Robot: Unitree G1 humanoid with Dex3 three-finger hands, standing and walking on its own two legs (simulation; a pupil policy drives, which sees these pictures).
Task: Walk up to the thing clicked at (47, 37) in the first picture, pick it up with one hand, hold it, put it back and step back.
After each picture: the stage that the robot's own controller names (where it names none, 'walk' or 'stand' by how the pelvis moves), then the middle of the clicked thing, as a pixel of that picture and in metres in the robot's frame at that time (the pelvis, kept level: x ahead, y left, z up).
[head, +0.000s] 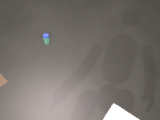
stand; (46, 39) +1.50 +0.36 -0.72
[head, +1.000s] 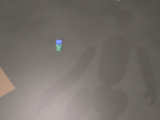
walk; (58, 45) +1.38 +0.13 -0.70
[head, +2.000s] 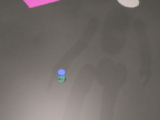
walk; (61, 75) +0.88 +0.09 -0.71
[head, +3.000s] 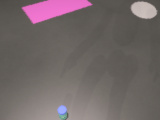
walk; (62, 112) +0.53 +0.13 -0.69
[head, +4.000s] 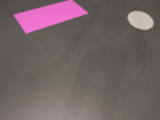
stand; out of the picture +0.35 +0.11 -0.70
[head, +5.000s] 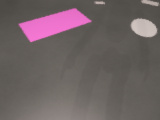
stand; out of the picture +0.33 +0.10 -0.72
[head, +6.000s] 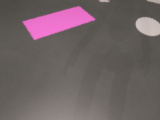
stand; out of the picture +0.33 +0.09 -0.72
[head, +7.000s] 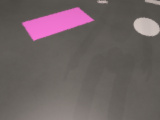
stand; out of the picture +0.35 +0.11 -0.73
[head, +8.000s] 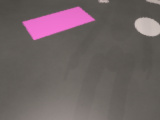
stand; out of the picture +0.34 +0.10 -0.73
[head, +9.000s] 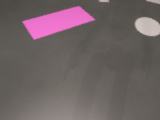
go down; out of the picture +0.33 +0.10 -0.73
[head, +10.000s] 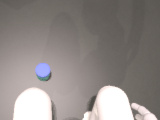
go down; (42, 72) +0.42 +0.12 -0.36
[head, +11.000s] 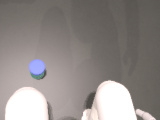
approach; (37, 69) +0.43 +0.12 -0.31
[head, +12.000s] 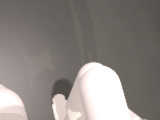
close in; out of the picture +0.43 +0.16 -0.23
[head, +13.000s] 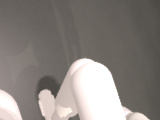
close; out of the picture +0.44 +0.18 -0.23
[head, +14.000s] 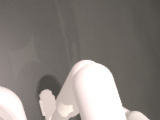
lift; out of the picture +0.43 +0.17 -0.24
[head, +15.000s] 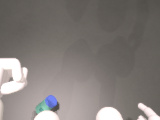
lift; (46, 105) +0.36 +0.16 -0.45
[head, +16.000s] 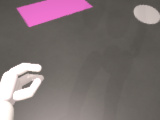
hold; out of the picture +0.38 +0.14 -0.70
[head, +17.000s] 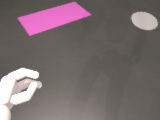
stand; out of the picture +0.41 +0.17 -0.71
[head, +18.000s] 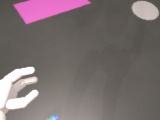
stand; out of the picture +0.44 +0.18 -0.69
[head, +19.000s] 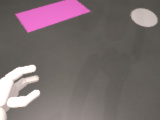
stand; out of the picture +0.44 +0.19 -0.70
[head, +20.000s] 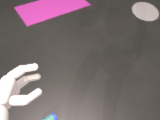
stand; out of the picture +0.46 +0.20 -0.69
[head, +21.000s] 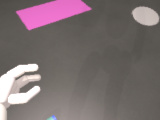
stand; out of the picture +0.46 +0.20 -0.71
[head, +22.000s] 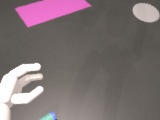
stand; (47, 119) +0.47 +0.21 -0.70
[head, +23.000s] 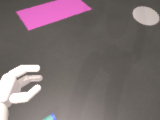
stand; out of the picture +0.47 +0.21 -0.71
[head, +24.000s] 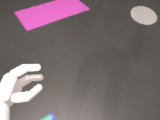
stand; out of the picture +0.48 +0.22 -0.71
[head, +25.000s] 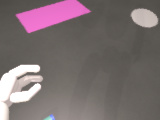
stand; out of the picture +0.48 +0.22 -0.71
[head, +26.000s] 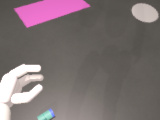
stand; (45, 116) +0.50 +0.22 -0.69
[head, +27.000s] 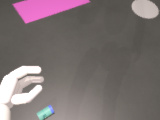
stand; (45, 112) +0.50 +0.22 -0.69
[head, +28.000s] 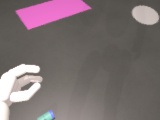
stand; (45, 118) +0.50 +0.22 -0.71
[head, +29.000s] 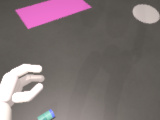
stand; (46, 116) +0.50 +0.23 -0.70
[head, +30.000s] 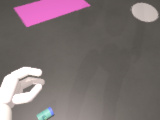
stand; (45, 114) +0.51 +0.23 -0.70
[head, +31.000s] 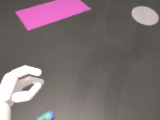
stand; (45, 117) +0.50 +0.23 -0.71
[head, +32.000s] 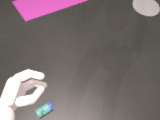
stand; (44, 109) +0.51 +0.23 -0.69
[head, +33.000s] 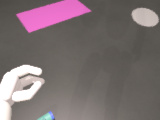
close; (45, 119) +0.51 +0.23 -0.71
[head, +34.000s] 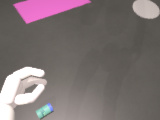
close; (44, 110) +0.52 +0.23 -0.69
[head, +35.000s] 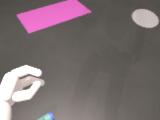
hold; (45, 119) +0.50 +0.23 -0.71
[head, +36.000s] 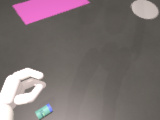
hold; (43, 111) +0.52 +0.24 -0.69
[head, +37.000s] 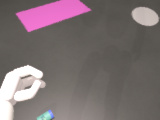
hold; (45, 117) +0.51 +0.24 -0.71
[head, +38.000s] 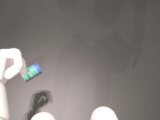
crouch; (30, 72) +0.57 +0.24 -0.52
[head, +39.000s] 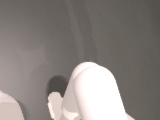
lower; out of the picture +0.57 +0.33 -0.26
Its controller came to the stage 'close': yes
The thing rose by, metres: 0.28
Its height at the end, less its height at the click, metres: -0.02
